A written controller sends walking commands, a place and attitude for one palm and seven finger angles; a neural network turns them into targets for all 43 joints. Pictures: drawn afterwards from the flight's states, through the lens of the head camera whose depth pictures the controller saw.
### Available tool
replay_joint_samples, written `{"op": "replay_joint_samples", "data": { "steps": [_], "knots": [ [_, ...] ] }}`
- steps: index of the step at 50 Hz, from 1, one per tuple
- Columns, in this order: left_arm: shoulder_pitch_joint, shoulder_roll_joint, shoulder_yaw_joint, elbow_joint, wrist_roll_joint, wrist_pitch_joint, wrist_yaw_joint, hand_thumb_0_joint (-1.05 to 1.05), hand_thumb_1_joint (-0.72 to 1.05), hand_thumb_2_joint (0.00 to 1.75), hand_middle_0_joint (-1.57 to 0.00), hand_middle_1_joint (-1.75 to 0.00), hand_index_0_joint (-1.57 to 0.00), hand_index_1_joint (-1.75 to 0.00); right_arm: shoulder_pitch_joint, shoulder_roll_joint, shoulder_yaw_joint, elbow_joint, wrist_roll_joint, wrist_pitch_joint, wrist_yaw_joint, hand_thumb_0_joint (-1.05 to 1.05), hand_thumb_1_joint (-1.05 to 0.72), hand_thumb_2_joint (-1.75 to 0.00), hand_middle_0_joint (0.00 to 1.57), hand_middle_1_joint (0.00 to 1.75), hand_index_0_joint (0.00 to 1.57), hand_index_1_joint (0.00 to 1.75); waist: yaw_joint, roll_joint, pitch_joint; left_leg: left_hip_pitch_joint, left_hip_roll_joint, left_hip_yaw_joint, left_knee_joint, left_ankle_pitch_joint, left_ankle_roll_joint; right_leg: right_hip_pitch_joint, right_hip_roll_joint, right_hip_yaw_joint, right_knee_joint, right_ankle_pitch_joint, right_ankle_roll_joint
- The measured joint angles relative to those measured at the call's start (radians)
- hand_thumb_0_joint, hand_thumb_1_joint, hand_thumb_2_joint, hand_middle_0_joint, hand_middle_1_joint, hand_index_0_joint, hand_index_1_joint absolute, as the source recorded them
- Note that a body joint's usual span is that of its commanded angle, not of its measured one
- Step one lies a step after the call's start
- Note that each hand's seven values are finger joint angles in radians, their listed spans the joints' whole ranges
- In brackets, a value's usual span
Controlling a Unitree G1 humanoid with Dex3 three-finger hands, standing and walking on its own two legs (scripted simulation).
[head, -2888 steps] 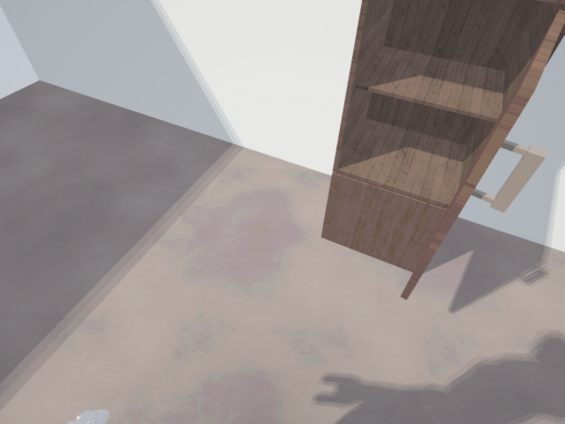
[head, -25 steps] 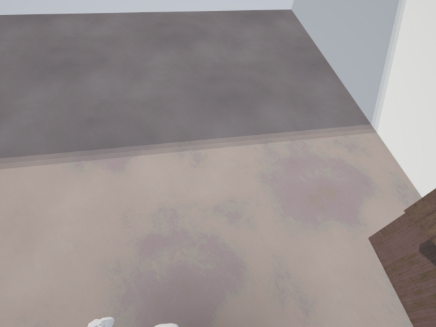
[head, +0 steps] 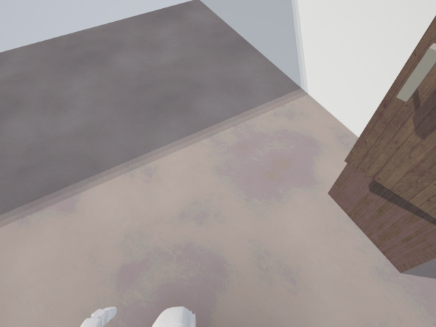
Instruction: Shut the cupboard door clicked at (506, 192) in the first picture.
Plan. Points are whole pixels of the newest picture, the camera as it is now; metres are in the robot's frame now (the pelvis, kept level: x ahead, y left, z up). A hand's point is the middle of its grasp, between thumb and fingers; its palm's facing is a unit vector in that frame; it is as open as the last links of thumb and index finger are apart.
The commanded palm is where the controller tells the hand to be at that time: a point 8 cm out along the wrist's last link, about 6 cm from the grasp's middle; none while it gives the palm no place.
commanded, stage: turn to face it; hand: left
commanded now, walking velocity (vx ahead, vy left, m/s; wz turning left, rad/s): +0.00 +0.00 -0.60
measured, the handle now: (422, 70) +0.64 -0.44 +0.09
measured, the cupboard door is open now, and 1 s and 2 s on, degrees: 16 16 16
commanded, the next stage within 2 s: take the last steps up to it in 1.18 s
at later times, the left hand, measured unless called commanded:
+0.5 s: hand (127, 299) +0.18 +0.21 -0.15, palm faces -0.27 -0.94 -0.21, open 7.4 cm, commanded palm none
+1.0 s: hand (161, 281) +0.22 +0.15 -0.17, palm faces -0.50 -0.84 -0.19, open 7.4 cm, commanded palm none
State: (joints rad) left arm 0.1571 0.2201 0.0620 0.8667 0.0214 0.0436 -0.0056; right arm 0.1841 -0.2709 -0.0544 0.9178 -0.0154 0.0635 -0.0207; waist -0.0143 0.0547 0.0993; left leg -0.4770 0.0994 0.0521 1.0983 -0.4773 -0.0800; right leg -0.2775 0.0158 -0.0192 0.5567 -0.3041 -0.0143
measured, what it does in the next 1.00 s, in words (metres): steps on the spot, turning right: left foot, then right foot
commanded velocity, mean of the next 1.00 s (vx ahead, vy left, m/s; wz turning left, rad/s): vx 0.00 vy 0.00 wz -0.54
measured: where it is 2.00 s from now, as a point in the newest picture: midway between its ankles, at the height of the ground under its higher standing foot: outside the picture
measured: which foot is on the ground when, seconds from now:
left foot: up 0.00-0.18, down 0.20-0.62, up 0.64-0.96, down 0.98-1.00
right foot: down 0.00-0.20, up 0.22-0.60, down 0.62-0.98, up 1.00-1.00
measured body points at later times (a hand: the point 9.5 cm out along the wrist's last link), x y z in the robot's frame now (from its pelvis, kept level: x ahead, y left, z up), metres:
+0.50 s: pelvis +0.03 +0.04 +0.01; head +0.08 +0.04 +0.46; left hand +0.20 +0.26 -0.14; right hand +0.01 -0.22 -0.12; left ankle +0.05 +0.14 -0.73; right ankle -0.05 -0.10 -0.67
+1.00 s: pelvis +0.05 +0.03 +0.00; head +0.09 +0.03 +0.44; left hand +0.25 +0.20 -0.16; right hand -0.02 -0.24 -0.13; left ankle +0.12 +0.11 -0.73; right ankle -0.03 -0.09 -0.73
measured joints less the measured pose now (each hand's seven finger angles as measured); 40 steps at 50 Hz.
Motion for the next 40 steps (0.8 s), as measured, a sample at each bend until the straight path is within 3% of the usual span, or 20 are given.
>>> {"op": "replay_joint_samples", "data": {
  "steps": [5,8,10,13,16,19,23,28,31,34,37,40],
  "knots": [
    [0.023,-0.001,-0.004,0.014,0.005,0.006,-0.001,0.0,0.91,0.9,-0.2,-0.29,-0.2,-0.3,-0.022,0.016,0.006,-0.032,0.002,-0.011,0.007,0.01,-0.91,-0.9,0.2,0.3,0.2,0.3,0.008,-0.039,-0.009,-0.008,-0.025,-0.016,-0.125,0.057,-0.01,0.015,0.004,0.053,-0.046,0.024,0.009],
    [0.033,0.005,0.0,0.019,0.007,0.011,-0.004,0.0,0.91,0.9,-0.2,-0.3,-0.2,-0.3,-0.035,0.028,0.011,-0.047,0.007,-0.02,0.006,0.01,-0.91,-0.9,0.2,0.3,0.2,0.3,0.02,-0.064,-0.015,0.042,-0.043,-0.019,-0.286,0.075,-0.005,0.004,0.009,0.091,-0.029,0.016,0.023],
    [0.04,0.009,0.005,0.023,0.003,0.02,-0.004,0.0,0.9,0.9,-0.2,-0.3,-0.2,-0.3,-0.031,0.032,0.018,-0.061,0.008,-0.036,0.005,0.0,-0.91,-0.9,0.2,0.3,0.2,0.3,0.021,-0.072,-0.026,0.109,-0.048,-0.017,-0.458,0.162,0.003,-0.016,0.019,0.114,0.011,-0.005,0.039],
    [0.032,0.029,0.016,0.028,-0.003,0.038,-0.008,0.01,0.91,0.9,-0.2,-0.29,-0.2,-0.3,-0.025,0.049,0.035,-0.068,-0.007,-0.056,0.002,0.0,-0.91,-0.9,0.2,0.3,0.2,0.3,0.027,-0.096,-0.023,0.118,-0.041,0.022,-0.456,0.167,0.089,-0.102,0.026,0.107,0.248,-0.171,0.036],
    [0.018,0.046,0.029,0.031,0.002,0.043,-0.02,0.01,0.91,0.9,-0.2,-0.29,-0.2,-0.3,-0.004,0.067,0.049,-0.07,-0.016,-0.06,-0.003,0.0,-0.91,-0.9,0.2,0.3,0.2,0.3,0.027,-0.099,-0.015,0.158,-0.019,0.054,-0.499,0.171,0.101,-0.183,0.018,0.056,0.519,-0.19,0.052],
    [0.008,0.054,0.038,0.023,0.0,0.045,-0.029,0.01,0.91,0.9,-0.2,-0.29,-0.2,-0.3,0.016,0.076,0.051,-0.06,-0.016,-0.059,-0.007,0.0,-0.9,-0.9,0.21,0.3,0.2,0.3,0.028,-0.092,-0.01,0.2,0.0,0.087,-0.563,0.198,0.098,-0.206,-0.01,0.018,0.588,-0.149,0.07],
    [-0.004,0.051,0.039,0.016,-0.001,0.05,-0.034,0.01,0.91,0.9,-0.19,-0.29,-0.2,-0.3,0.038,0.075,0.042,-0.039,-0.015,-0.057,-0.005,0.0,-0.9,-0.9,0.21,0.3,0.2,0.3,0.02,-0.07,-0.01,0.231,0.028,0.135,-0.595,0.204,0.092,-0.183,-0.039,-0.013,0.497,-0.14,0.076],
    [-0.026,0.037,0.029,0.012,0.001,0.045,-0.036,0.01,0.91,0.9,-0.19,-0.29,-0.19,-0.3,0.059,0.054,0.022,-0.011,-0.017,-0.048,0.004,0.0,-0.9,-0.9,0.21,0.3,0.2,0.3,-0.005,-0.033,-0.007,0.235,0.069,0.193,-0.551,0.17,0.07,-0.097,-0.046,-0.049,0.259,-0.13,0.056],
    [-0.026,0.038,0.016,-0.004,0.002,0.023,-0.036,0.01,0.91,0.9,-0.19,-0.29,-0.19,-0.3,0.084,0.034,0.01,0.0,-0.009,-0.039,0.012,0.0,-0.9,-0.9,0.21,0.3,0.2,0.3,-0.011,-0.028,-0.022,0.209,0.088,0.223,-0.455,0.115,0.045,0.003,-0.046,-0.061,0.022,0.024,0.019],
    [-0.032,0.009,0.002,0.003,0.0,-0.006,-0.017,0.0,0.91,0.9,-0.19,-0.29,-0.2,-0.3,0.063,-0.004,-0.002,0.018,-0.002,-0.004,0.005,0.0,-0.9,-0.9,0.21,0.3,0.2,0.3,-0.013,0.017,-0.012,0.097,0.058,0.092,-0.185,-0.054,0.015,-0.017,-0.021,-0.045,0.06,-0.03,0.001],
    [-0.016,-0.007,-0.005,0.008,-0.003,-0.006,-0.001,0.0,0.91,0.9,-0.2,-0.29,-0.2,-0.3,0.034,-0.012,-0.003,0.02,-0.001,0.006,-0.001,0.01,-0.91,-0.9,0.2,0.3,0.2,0.3,-0.012,0.014,-0.008,0.006,0.009,0.019,-0.007,-0.015,-0.003,0.001,-0.009,-0.011,0.015,-0.008,0.003],
    [0.001,-0.01,-0.009,0.018,-0.001,-0.001,0.003,0.0,0.91,0.9,-0.2,-0.29,-0.2,-0.3,0.018,-0.001,0.001,0.002,-0.001,-0.002,0.004,0.01,-0.91,-0.9,0.2,0.3,0.2,0.3,-0.012,-0.007,-0.016,-0.027,-0.007,0.0,-0.016,0.049,-0.013,0.02,-0.003,0.018,-0.034,0.023,0.001]
  ]
}}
